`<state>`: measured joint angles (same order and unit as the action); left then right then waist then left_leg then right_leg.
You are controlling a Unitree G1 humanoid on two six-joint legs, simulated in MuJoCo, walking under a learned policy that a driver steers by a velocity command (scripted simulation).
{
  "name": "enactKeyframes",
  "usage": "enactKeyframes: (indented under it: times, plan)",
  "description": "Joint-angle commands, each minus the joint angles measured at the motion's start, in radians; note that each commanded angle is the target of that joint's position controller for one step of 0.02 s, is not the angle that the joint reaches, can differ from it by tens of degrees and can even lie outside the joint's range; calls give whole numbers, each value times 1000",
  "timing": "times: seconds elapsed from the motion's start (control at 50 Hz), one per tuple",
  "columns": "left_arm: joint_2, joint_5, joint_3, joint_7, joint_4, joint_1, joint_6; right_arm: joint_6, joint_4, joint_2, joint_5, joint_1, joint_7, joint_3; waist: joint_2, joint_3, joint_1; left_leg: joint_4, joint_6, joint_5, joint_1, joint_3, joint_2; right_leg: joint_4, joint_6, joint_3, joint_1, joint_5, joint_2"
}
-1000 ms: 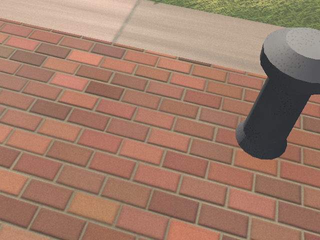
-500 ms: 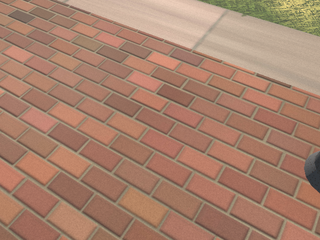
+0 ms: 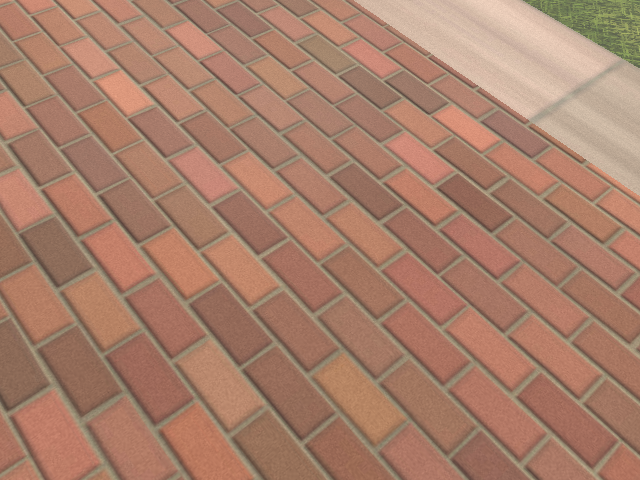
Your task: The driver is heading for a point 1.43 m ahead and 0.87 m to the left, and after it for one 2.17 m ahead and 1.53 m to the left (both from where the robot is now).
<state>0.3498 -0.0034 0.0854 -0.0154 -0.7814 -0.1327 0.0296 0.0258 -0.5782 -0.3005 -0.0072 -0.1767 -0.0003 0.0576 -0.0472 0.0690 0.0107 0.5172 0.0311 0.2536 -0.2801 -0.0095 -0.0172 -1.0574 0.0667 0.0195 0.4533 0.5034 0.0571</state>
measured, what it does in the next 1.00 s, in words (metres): steps on the spot, turning left: right foot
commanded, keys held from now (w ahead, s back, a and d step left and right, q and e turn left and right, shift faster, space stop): no key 0.34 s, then q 0.66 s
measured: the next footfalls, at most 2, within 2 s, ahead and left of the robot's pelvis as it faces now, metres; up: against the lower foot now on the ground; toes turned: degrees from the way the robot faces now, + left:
right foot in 0.28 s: +0.05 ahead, -0.14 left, +0.00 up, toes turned +2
right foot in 1.28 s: +0.13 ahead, -0.07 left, +0.00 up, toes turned +37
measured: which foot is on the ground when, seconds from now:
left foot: down 0.00-1.00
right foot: up 0.00-0.26, down 0.28-0.70, up 0.72-1.00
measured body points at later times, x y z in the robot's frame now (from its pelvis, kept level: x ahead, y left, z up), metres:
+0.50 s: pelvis +0.01 -0.01 -0.01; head +0.03 -0.01 +0.44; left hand +0.12 +0.28 -0.11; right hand +0.17 -0.27 -0.11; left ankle +0.01 +0.10 -0.74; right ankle +0.01 -0.14 -0.74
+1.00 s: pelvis +0.01 +0.04 +0.01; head +0.04 +0.08 +0.45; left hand +0.08 +0.36 -0.10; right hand +0.23 -0.19 -0.07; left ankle +0.00 +0.11 -0.74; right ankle +0.07 -0.13 -0.67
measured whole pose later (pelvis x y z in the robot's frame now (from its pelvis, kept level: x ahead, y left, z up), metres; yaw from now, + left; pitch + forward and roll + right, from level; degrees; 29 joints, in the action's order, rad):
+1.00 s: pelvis +0.01 +0.04 +0.01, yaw +20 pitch +2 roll -3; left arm 0.32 0.00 0.08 -0.04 -0.74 -0.07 0.02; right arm 0.02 -0.64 -0.29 0.01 -0.21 0.03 0.06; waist -0.02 0.06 -0.02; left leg 0.43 0.08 0.18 -0.27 -0.13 -0.09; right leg -0.97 0.09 -0.09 0.50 0.35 -0.01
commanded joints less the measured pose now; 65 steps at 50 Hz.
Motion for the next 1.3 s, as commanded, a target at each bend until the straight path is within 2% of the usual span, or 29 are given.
enactKeyframes:
  times: [0.02, 0.12, 0.18, 0.24, 0.26, 0.28, 0.3, 0.32, 0.34, 0.36, 0.44, 0.48, 0.52, 0.56, 0.58, 0.62, 0.68, 0.7, 0.72, 0.74, 0.76, 0.8, 0.88, 0.98, 1.14, 1.24, 1.26, 1.28, 1.3]
  plan:
    - [90, 3, 23, -9, 54, 0, -6, -29, 51, -131, 0, 39, 14, 28, 185, -141, 1, -183, 185, -482, 136, -209, 235, -81, 12, -51, 59, -114, 5]
    - [39, 2, -1, -6, 54, 11, -4, -32, 14, -111, -6, 48, 18, 19, 183, -128, -16, -193, 185, -348, 150, -196, 213, 212, 23, -53, -36, -153, 11]
    - [47, 1, -3, -5, 56, 17, -5, -27, -16, -122, -9, 44, 9, 20, 187, -101, -32, -195, 200, -252, 112, -234, 221, 338, 15, -41, -105, -115, 2]
    - [33, 3, -9, -2, 39, -23, -15, -27, -44, -93, 2, 74, 1, 5, 163, -92, -1, -170, 176, -198, 76, -252, 200, 540, -6, -29, -210, -222, -10]
    - [26, 14, -14, 1, 31, -43, -22, -29, -61, -76, 6, 66, 0, -3, 136, -94, 19, -162, 140, -175, 48, -239, 179, 670, -20, -35, -291, -377, -6]
    - [56, 26, -13, 0, 30, -56, -28, -37, -76, -58, -6, 32, -1, -9, 90, -120, 8, -143, 92, -137, 20, -221, 142, 679, -39, -94, -377, -537, 43]
    - [120, 22, -2, -4, 34, -50, -29, -45, -84, -67, -21, -9, -6, -6, -11, -129, -40, -112, 53, -67, 5, -163, 78, 630, -75, -123, -393, -643, 95]
    - [107, 7, -1, 1, 19, -24, -30, -45, -91, -59, -21, -12, -5, -6, -75, -131, -51, -125, 20, -39, 60, -108, 33, 622, -112, -116, -305, -478, 82]
    - [63, 7, -11, 8, 26, -9, -35, -40, -95, -83, -20, 39, -2, -3, -50, -104, -17, -102, 6, -39, 92, -99, 29, 645, -106, -109, -253, -378, 58]
    - [57, 16, -13, 5, 25, 0, -39, -34, -91, -96, -8, 66, 3, 5, -34, -91, -8, -83, 18, -67, 71, -108, 33, 648, -88, -91, -251, -356, 47]
    - [90, 10, 3, -17, 20, -53, -46, -10, -70, -115, 15, 81, 15, 24, -7, -86, 15, -22, 56, -175, -12, -149, 30, 599, -84, -56, -283, -364, 44]
    - [97, 9, 10, -29, 25, -73, -36, -6, -65, -103, 21, 68, 16, 30, -21, -88, 20, 40, 50, -164, -66, -139, 11, 611, -116, -83, -294, -349, 82]
    - [114, 13, 18, -38, 27, -88, -27, 1, -61, -90, 23, 42, 16, 35, -83, -91, 17, 154, 19, -108, -127, -79, -18, 663, -187, -168, -322, -393, 187]
    - [108, 8, 17, -50, 49, -29, -25, 7, -59, -82, 19, 9, 7, 42, -161, -95, -1, 321, -4, 225, -173, -22, -5, 694, -281, -266, -317, -530, 330]
    - [111, 8, 17, -53, 59, -19, -26, 11, -47, -89, 20, 26, 1, 47, -133, -79, 9, 393, -11, 333, -211, -23, 26, 706, -306, -280, -314, -587, 367]
    - [145, -1, 29, -50, 69, 34, -27, 19, -38, -76, 28, 23, -11, 44, -77, -72, -9, 327, -16, 293, -181, -20, 74, 688, -262, -198, -297, -621, 336]
    - [122, -17, 27, -40, 63, 54, -8, 26, -83, -86, 27, -83, -19, 60, -54, -109, -48, 68, 3, -12, 64, 77, -11, 535, -162, -2, -201, -529, 213]
    - [82, -10, 19, -31, 41, -19, -5, 24, -78, -134, 24, -100, -14, 78, 89, -102, -37, -60, 44, -182, 156, -41, 16, 357, -95, 91, -112, -339, 139]
    - [17, 30, -5, -29, 100, 10, -5, 15, -33, -287, 13, -93, 4, 107, 406, -82, -19, -180, 217, -446, 237, -529, 297, 47, 15, 131, 179, 112, -29]
    - [45, 10, 1, -34, 124, 90, -14, -14, -24, -244, -26, -135, -9, 82, 306, -176, -78, -204, 345, -465, 198, -645, 373, -134, 1, -74, 174, 220, -66]
    - [67, -5, 9, -34, 123, 85, -15, -39, -21, -214, -24, -94, -12, 72, 216, -150, -48, -189, 328, -448, 197, -558, 351, -193, -11, -108, 200, 160, -47]
    - [85, 9, 21, -44, 90, 56, -21, -48, -18, -182, 15, -21, 1, 63, 102, -129, -17, -162, 219, -367, 200, -430, 265, -143, -24, -119, 218, -8, -13]
    - [55, 0, 18, -33, 88, 35, -27, -34, -9, -159, 17, -30, 28, 50, 133, -170, -8, -167, 198, -463, 214, -362, 204, -76, 3, -115, 146, -134, -44]
    - [41, -1, 13, -29, 107, 79, -25, -16, -1, -170, 20, -39, 41, 56, 152, -139, -27, -180, 195, -319, 224, -407, 183, 117, 33, -131, 141, -157, -63]
    - [51, -6, 17, -11, 122, 84, -55, 6, 22, -180, 15, 3, 32, 64, 190, -134, -40, -144, 197, -288, 151, -516, 155, 323, 22, -141, 0, -129, -94]
    - [57, -7, 26, 11, 110, 3, -75, 22, 40, -175, 37, 58, 29, 63, 189, -159, 6, -69, 149, -372, 137, -558, 107, 618, -19, -114, -179, -260, -106]
    - [72, -1, 33, 10, 101, -25, -76, 23, 43, -161, 43, 56, 32, 59, 163, -163, 17, -32, 107, -267, 80, -529, 69, 714, -40, -127, -275, -389, -62]
    - [131, 13, 43, 4, 113, -22, -70, 22, 36, -112, 31, -8, 30, 46, -15, -192, -23, 139, 46, 61, -29, -408, -27, 744, -114, -296, -391, -504, 128]
    - [183, 39, 47, 4, 121, -10, -60, 15, 48, -132, 35, -37, 31, 56, -206, -131, -49, 336, -16, 416, -234, -224, -186, 758, -285, -507, -386, -695, 294]
Velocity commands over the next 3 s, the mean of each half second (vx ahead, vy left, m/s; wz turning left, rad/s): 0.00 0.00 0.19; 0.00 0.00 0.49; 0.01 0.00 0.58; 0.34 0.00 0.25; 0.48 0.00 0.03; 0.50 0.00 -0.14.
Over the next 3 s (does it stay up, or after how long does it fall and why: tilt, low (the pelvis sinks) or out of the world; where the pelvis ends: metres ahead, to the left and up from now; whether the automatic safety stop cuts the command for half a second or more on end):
stays up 0.50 0.54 0.01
